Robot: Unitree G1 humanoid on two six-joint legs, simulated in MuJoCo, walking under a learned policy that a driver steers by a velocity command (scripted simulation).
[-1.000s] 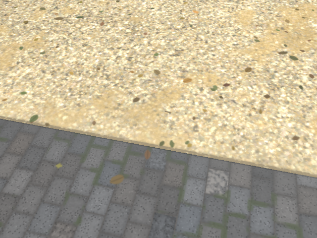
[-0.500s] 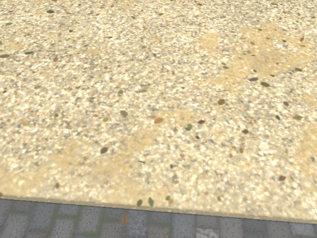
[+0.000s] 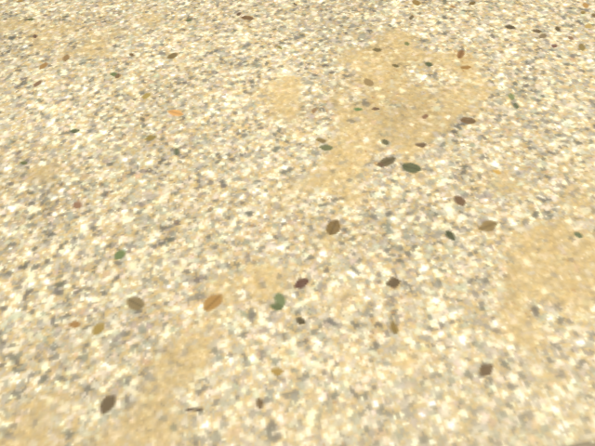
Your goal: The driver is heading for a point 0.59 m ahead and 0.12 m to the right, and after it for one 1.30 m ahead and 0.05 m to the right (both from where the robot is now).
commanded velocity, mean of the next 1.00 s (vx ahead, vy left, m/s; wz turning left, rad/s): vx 0.08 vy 0.00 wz -0.52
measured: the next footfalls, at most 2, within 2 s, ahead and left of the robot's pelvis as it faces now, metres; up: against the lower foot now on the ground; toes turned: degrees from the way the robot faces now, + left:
left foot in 0.24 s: +0.27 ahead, +0.11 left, +0.00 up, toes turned -11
right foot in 0.68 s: +0.11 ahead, -0.07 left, +0.00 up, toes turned -26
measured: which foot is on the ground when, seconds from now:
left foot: up 0.00-0.22, down 0.24-0.68, up 0.70-1.00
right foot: down 0.00-0.24, up 0.26-0.66, down 0.68-1.00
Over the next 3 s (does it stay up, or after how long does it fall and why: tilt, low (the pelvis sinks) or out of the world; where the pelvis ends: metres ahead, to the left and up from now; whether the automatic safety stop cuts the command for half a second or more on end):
stays up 0.52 -0.30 0.00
